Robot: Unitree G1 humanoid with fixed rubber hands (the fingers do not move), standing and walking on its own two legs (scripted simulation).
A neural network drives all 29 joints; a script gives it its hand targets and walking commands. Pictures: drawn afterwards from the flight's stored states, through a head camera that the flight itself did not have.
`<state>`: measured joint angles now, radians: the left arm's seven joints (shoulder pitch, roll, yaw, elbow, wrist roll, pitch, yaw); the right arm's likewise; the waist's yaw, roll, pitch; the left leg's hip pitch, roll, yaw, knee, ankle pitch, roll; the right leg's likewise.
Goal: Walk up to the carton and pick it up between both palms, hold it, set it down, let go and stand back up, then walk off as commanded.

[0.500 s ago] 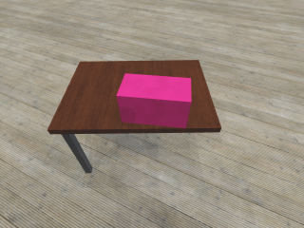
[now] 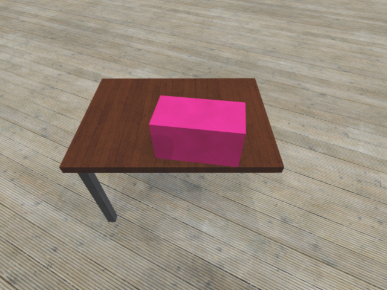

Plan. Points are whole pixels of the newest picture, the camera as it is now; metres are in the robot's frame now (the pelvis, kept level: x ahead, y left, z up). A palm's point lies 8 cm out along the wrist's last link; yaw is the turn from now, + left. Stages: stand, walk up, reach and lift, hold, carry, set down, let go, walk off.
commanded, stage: stand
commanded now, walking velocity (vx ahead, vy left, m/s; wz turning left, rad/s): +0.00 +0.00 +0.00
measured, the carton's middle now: (199, 131) +0.69 +0.00 -0.14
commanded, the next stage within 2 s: none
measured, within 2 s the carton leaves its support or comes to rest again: neither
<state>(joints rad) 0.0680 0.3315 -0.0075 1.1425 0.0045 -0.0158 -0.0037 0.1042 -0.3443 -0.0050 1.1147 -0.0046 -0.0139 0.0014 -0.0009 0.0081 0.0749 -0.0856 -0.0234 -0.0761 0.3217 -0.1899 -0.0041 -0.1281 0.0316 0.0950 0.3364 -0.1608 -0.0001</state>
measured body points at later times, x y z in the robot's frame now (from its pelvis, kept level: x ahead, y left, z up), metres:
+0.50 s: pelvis +0.02 +0.00 +0.00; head +0.03 +0.00 +0.45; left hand +0.10 +0.30 -0.13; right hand +0.09 -0.30 -0.14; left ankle -0.01 +0.12 -0.75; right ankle +0.02 -0.12 -0.75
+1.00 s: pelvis +0.01 +0.00 +0.00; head +0.02 +0.00 +0.45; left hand +0.09 +0.29 -0.13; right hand +0.09 -0.30 -0.14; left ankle -0.01 +0.12 -0.75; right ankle +0.02 -0.12 -0.75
